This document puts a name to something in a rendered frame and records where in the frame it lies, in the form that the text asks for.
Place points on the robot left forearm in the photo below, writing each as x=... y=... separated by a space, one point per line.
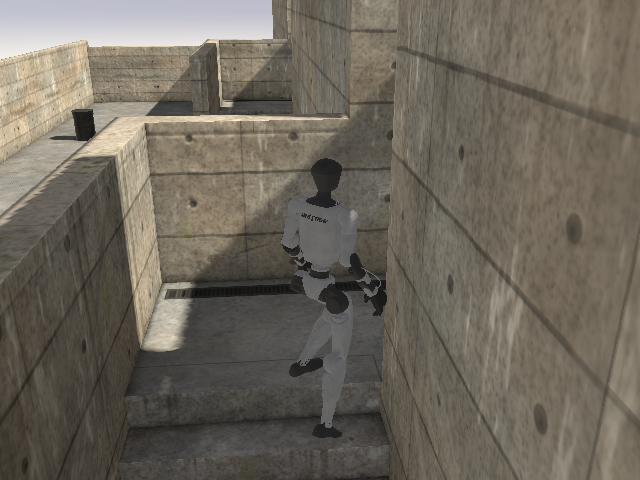
x=296 y=254

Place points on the robot right hand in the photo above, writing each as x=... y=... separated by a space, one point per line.
x=379 y=300

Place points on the robot torso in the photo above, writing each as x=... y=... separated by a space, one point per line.
x=320 y=242

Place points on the left robot thigh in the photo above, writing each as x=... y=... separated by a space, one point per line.
x=296 y=285

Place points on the robot left hand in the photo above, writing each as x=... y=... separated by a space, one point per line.
x=305 y=266

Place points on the robot right forearm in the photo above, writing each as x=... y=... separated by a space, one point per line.
x=363 y=279

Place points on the robot left upper arm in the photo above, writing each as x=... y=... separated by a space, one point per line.
x=289 y=238

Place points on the robot right upper arm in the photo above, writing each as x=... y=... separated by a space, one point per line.
x=349 y=219

